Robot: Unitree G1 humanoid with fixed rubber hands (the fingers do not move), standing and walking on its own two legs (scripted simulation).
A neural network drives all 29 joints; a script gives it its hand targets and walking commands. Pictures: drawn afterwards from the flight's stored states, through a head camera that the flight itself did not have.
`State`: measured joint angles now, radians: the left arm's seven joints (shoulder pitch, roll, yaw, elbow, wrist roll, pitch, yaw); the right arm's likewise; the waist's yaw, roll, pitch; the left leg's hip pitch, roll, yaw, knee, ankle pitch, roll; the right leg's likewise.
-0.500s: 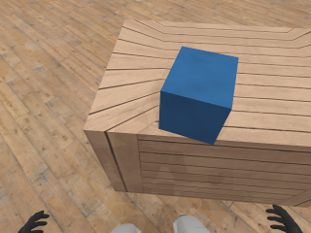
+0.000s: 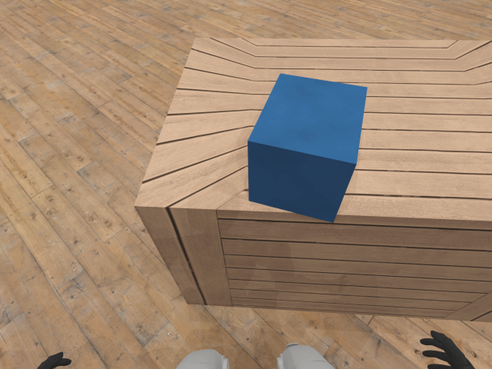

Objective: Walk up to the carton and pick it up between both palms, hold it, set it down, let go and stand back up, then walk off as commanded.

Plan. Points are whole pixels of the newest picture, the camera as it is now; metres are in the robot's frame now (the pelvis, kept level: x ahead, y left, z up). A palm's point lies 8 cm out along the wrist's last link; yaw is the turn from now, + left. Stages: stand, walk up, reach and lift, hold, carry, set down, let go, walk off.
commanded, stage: walk up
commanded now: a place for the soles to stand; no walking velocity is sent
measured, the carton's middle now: (306, 146) +0.53 -0.11 +0.03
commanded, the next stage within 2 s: none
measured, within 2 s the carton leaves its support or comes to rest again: neither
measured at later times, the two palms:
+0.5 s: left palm out of the picture +0.09 +0.33 -0.07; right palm out of the picture +0.11 -0.33 -0.08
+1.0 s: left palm out of the picture +0.10 +0.33 -0.07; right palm out of the picture +0.11 -0.33 -0.08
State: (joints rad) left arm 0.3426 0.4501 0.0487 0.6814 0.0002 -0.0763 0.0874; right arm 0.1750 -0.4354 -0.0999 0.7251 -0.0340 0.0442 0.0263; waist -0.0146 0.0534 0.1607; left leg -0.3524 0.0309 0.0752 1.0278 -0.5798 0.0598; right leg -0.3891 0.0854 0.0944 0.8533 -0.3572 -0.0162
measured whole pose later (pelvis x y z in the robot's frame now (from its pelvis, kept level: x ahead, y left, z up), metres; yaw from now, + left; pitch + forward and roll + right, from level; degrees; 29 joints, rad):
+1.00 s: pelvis +0.01 +0.00 +0.00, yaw -1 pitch -6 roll +0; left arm 0.32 0.45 0.05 0.68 0.00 -0.09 0.08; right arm 0.21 -0.44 -0.09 0.73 -0.03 0.04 0.03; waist -0.01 0.02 0.16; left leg -0.36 0.03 0.08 1.02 -0.57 0.04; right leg -0.41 0.08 0.10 0.89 -0.37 -0.01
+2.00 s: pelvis -0.02 +0.04 +0.00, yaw +0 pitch -5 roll -1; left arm 0.29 0.45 0.05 0.69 0.00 -0.08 0.09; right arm 0.25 -0.43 -0.10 0.73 -0.03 0.00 0.02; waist -0.02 -0.01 0.17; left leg -0.35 0.01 0.09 0.93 -0.50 0.08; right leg -0.49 0.07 0.11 1.02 -0.43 0.00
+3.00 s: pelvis -0.04 +0.03 +0.00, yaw -1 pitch -4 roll -1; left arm 0.30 0.45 0.05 0.69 0.00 -0.07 0.06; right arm 0.24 -0.44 -0.08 0.73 -0.03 -0.02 0.03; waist -0.02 0.01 0.16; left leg -0.35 0.03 0.07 0.93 -0.50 0.05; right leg -0.47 0.07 0.11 1.00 -0.46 0.00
